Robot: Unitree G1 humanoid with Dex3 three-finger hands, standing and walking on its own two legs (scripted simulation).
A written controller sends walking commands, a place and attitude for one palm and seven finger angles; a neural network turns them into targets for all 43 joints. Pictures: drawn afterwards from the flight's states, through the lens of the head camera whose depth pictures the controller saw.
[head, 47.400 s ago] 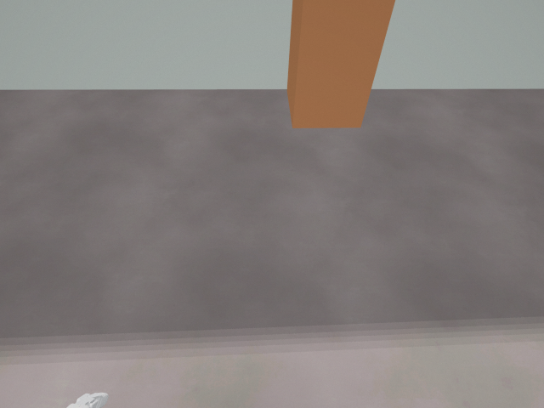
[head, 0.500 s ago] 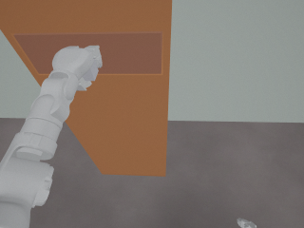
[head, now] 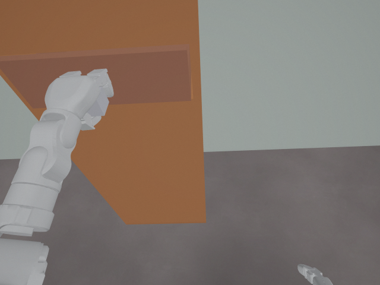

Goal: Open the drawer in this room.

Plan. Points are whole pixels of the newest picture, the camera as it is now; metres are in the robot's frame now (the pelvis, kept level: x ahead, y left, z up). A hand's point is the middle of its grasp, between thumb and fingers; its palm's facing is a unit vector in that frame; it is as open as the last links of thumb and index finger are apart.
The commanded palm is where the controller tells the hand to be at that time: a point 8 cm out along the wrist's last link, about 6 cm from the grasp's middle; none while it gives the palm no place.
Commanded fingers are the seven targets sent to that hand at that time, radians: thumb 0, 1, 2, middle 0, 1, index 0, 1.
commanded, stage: pull the drawer open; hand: left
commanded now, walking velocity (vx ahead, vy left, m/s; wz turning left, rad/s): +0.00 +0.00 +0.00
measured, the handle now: (95, 94) +0.45 +0.21 +0.17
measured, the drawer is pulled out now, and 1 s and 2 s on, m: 0.01 0.05 0.10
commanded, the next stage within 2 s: none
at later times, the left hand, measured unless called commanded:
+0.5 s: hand (88, 112) +0.42 +0.22 +0.16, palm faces +0.03 -0.02 -1.00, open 7.9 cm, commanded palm +0.38 +0.24 +0.20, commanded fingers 0.00 0.90 0.90 -0.40 -1.35 -0.40 -1.35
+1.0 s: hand (83, 125) +0.38 +0.22 +0.16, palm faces +0.10 -0.05 -0.99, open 7.7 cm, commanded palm +0.36 +0.24 +0.20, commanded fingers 0.00 0.90 0.90 -0.40 -1.35 -0.40 -1.35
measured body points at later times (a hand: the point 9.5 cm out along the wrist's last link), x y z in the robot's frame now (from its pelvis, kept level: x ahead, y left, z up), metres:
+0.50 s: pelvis -0.02 -0.01 +0.00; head +0.01 -0.03 +0.45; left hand +0.41 +0.22 +0.21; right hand +0.11 -0.25 -0.13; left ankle -0.07 +0.10 -0.74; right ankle +0.01 -0.12 -0.74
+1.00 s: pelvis +0.00 +0.00 +0.00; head +0.03 -0.03 +0.45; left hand +0.37 +0.22 +0.21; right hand +0.19 -0.23 -0.12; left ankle -0.07 +0.10 -0.74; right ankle +0.01 -0.12 -0.74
